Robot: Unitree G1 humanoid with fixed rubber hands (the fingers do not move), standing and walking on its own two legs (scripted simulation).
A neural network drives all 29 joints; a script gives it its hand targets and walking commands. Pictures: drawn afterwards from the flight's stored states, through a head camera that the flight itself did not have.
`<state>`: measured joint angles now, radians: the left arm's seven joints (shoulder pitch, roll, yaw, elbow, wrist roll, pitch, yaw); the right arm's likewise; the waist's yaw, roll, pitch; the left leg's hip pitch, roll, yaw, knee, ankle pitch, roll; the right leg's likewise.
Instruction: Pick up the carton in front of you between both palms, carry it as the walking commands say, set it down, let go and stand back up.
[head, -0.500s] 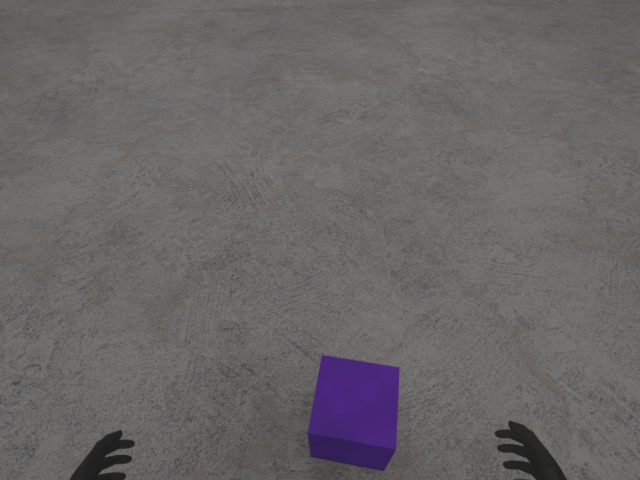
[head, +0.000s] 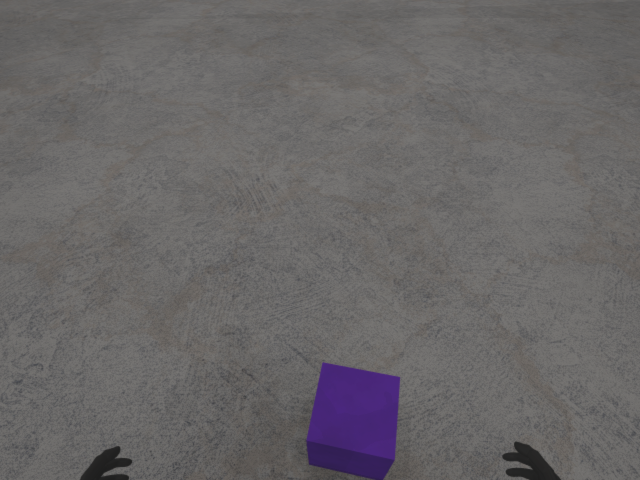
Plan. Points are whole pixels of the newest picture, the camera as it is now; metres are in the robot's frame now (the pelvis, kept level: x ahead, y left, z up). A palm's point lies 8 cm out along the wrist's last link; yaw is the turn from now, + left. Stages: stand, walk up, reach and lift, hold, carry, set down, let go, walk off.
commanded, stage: stand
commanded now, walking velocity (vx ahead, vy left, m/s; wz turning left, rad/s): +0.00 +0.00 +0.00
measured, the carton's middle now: (352, 422) +0.38 -0.09 -0.65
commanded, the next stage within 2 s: none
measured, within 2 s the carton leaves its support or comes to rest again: neither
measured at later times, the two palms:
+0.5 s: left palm out of the picture +0.07 +0.31 -0.09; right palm out of the picture +0.08 -0.30 -0.10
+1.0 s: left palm out of the picture +0.07 +0.31 -0.09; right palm out of the picture +0.07 -0.31 -0.10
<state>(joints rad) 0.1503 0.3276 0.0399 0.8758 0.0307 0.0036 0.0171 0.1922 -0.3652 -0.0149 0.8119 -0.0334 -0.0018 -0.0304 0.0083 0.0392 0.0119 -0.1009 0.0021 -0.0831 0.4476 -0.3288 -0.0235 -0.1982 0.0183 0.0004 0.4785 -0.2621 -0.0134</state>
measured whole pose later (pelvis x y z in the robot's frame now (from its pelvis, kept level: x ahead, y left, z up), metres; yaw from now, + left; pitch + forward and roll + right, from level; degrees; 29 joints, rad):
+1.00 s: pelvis -0.02 +0.00 +0.01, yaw +0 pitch -3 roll +0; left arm 0.11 0.38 0.02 1.04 0.02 -0.01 0.01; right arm 0.16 -0.40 0.00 0.99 -0.02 -0.01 -0.02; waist 0.01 0.02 0.04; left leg -0.06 0.00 -0.08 0.35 -0.25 -0.02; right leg -0.16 0.01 0.01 0.38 -0.18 -0.01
